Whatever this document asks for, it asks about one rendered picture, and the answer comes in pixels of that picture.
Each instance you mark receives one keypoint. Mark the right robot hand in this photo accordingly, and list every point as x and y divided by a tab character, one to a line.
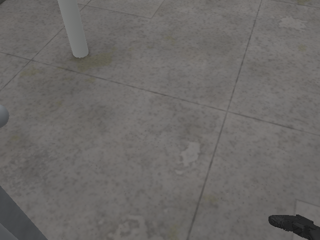
298	224

